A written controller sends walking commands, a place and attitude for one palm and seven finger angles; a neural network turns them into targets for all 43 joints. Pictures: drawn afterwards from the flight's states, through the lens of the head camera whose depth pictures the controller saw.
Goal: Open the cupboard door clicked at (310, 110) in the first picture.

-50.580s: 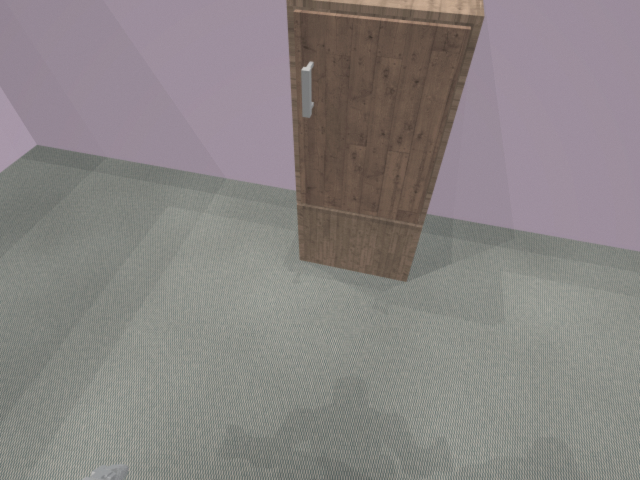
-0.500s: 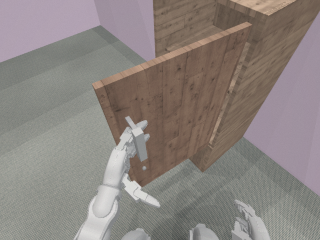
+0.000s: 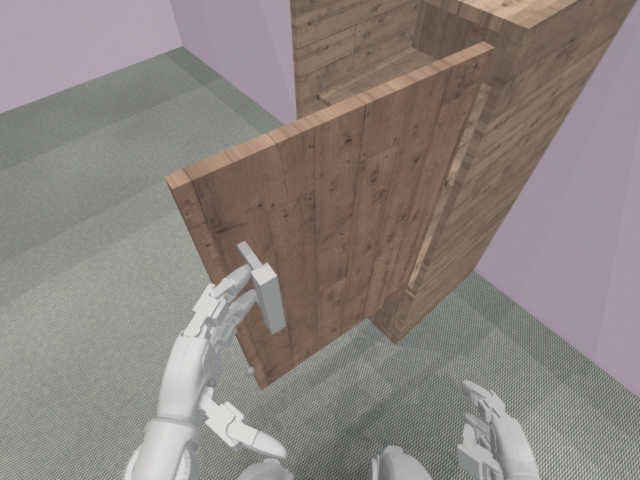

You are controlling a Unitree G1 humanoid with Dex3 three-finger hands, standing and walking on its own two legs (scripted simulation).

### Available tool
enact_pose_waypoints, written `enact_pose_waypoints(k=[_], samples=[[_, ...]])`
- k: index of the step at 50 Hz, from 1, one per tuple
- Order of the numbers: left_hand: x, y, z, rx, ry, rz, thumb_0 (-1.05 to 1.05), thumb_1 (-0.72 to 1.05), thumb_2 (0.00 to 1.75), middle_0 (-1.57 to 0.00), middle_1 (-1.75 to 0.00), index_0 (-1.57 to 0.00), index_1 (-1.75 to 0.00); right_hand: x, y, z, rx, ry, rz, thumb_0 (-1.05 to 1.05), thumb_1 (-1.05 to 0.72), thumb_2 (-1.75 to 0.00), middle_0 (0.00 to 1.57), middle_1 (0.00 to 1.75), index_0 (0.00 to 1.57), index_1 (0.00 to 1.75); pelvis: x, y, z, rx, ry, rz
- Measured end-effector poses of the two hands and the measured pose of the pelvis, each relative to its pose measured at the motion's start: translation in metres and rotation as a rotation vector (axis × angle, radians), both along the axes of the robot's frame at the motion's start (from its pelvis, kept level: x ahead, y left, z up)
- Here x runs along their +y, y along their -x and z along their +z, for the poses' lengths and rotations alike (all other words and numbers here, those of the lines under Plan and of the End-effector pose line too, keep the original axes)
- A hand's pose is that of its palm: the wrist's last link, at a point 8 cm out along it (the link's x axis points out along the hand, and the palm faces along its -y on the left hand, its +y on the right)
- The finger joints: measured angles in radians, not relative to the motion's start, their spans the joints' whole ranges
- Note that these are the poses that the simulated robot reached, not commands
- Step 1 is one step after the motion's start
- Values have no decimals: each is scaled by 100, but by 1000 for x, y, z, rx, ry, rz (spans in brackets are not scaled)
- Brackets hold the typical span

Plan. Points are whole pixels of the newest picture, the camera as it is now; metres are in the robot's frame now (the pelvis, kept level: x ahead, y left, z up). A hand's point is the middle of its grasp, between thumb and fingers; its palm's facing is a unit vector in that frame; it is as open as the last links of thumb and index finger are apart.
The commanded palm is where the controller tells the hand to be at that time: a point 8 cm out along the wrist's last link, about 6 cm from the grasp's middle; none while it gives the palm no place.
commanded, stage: slide the hand sideways off the handle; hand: left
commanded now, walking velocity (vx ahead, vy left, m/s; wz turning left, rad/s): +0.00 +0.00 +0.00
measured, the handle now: (261, 289) +0.32 +0.09 +0.07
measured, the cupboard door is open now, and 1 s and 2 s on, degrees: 84 83 83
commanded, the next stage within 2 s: draw the hand back to the body in 0.50 s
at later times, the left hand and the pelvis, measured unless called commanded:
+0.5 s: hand (182, 410) +0.19 +0.15 +0.05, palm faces -0.07 -1.00 -0.03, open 16.3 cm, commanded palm +0.17 +0.21 +0.06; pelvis +0.00 +0.00 -0.01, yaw +1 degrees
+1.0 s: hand (138, 392) +0.19 +0.18 +0.11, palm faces -0.05 -1.00 -0.08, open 16.3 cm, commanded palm +0.16 +0.24 +0.13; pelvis +0.01 +0.02 +0.01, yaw +0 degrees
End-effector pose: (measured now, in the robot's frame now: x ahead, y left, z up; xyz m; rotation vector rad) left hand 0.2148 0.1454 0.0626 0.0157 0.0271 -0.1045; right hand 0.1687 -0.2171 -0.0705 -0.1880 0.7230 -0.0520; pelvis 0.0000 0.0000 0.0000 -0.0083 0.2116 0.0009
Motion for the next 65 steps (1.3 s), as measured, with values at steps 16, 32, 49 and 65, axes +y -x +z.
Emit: enact_pose_waypoints(k=[16, 32, 49, 65], samples=[[47, 29, -4, 21, -21, 63, -1, -50, 30, -17, -31, -19, -32, -18, -9, -4, -29, 42, -25, 1, -91, -90, 21, 30, 20, 30, -6, -3, -9, 26, 11, 14], [68, 35, -8, 19, -1, 32, -1, -50, 30, -15, -30, -16, -30, -5, -8, 1, -70, 61, -20, 1, -91, -90, 21, 30, 20, 30, 4, 3, -14, 24, 32, 21], [86, 39, 47, 8, -59, 55, -1, -50, 30, -15, -30, -16, -30, 15, -5, 27, -101, 13, -33, 1, -91, -90, 21, 30, 20, 30, 17, -9, 12, -47, 34, 11], [121, 52, 95, 42, -326, 358, -1, -25, 40, -17, -30, -17, -30, 13, -20, 56, -134, 38, -37, 1, -91, -90, 21, 30, 20, 30, 13, -18, 41, -149, 24, 6]])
